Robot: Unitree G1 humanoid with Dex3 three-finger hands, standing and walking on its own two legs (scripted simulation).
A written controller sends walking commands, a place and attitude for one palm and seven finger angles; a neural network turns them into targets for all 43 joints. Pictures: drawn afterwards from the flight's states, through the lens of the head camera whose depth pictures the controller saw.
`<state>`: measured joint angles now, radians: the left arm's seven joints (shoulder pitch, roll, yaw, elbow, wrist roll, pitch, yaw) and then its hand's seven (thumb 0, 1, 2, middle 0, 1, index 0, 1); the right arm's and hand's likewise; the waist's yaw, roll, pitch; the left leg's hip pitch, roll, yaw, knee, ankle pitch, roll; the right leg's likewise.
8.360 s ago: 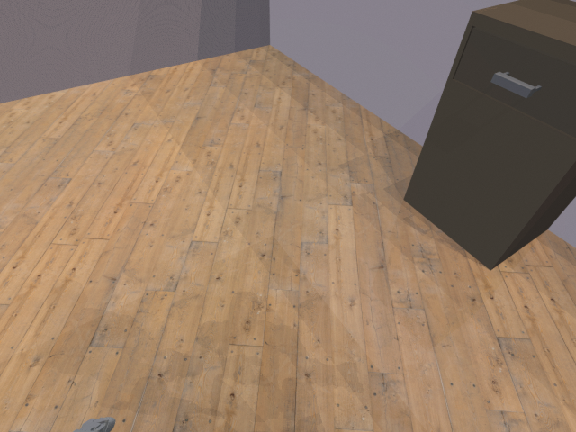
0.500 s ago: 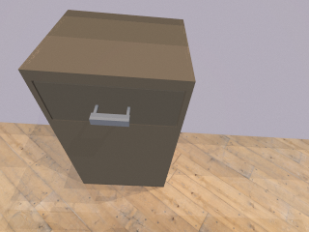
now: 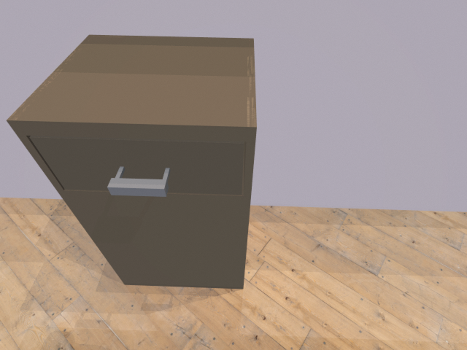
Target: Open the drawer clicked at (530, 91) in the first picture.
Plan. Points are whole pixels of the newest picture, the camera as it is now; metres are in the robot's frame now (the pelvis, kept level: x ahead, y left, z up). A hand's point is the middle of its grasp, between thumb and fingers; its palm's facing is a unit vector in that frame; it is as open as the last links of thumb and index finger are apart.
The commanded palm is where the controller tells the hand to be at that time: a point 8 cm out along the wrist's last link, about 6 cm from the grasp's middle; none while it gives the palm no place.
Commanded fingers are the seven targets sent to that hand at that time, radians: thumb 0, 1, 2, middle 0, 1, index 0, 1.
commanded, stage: come to a stop and stand still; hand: left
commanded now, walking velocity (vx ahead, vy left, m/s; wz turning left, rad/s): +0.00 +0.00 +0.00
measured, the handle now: (141, 179) +0.48 +0.24 -0.02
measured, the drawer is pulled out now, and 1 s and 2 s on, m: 0.00 0.00 0.00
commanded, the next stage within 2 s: look again from close up in 0.24 s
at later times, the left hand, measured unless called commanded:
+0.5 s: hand out of the picture +0.01 +0.21 -0.18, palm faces +0.02 -0.98 -0.21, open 7.4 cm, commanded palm none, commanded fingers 0.00 0.90 0.90 -0.20 -0.30 -0.20 -0.30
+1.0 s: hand out of the picture +0.04 +0.20 -0.17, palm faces +0.02 -0.98 -0.22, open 7.4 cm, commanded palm none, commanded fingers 0.00 0.90 0.90 -0.20 -0.30 -0.20 -0.30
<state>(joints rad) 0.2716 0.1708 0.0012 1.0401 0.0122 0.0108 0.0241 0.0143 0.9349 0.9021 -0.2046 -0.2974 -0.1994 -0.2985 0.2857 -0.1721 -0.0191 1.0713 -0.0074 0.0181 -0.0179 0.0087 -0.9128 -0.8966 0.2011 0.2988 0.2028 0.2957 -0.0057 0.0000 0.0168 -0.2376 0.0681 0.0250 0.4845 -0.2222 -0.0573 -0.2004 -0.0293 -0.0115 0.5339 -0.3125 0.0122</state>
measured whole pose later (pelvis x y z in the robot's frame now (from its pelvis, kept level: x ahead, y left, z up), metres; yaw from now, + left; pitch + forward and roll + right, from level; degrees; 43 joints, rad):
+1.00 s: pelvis +0.03 +0.02 +0.00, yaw +0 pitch -1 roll +1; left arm 0.27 0.16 -0.01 1.08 0.01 0.00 0.03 0.01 0.90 0.90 -0.20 -0.30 -0.20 -0.30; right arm 0.25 -0.18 0.01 1.09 -0.01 -0.01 -0.02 0.01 -0.91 -0.90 0.20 0.30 0.20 0.30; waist 0.00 0.01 0.03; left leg -0.20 0.03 0.05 0.50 -0.28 -0.03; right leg -0.15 -0.07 0.01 0.52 -0.35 0.04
